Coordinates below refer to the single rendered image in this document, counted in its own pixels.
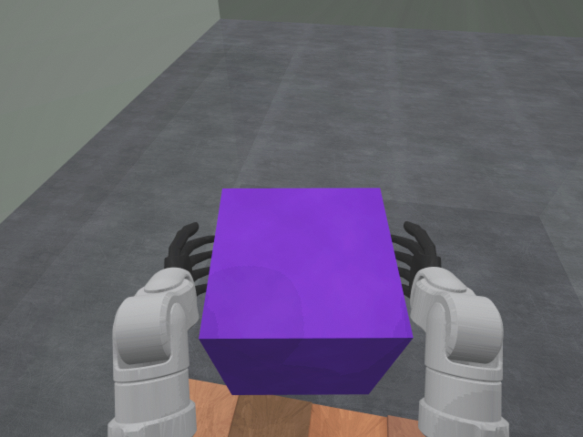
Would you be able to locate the robot right hand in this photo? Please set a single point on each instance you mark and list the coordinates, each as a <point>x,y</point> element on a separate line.
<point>423,250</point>

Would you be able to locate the right robot forearm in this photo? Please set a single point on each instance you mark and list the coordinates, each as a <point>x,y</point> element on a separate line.
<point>463,358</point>

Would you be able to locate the left robot forearm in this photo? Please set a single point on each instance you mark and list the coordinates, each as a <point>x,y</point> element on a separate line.
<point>151,359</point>

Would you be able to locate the robot left hand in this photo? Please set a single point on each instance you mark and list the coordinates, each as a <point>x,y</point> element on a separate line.
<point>180,249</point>

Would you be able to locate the carton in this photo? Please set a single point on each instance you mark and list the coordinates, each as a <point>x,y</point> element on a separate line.
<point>304,295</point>

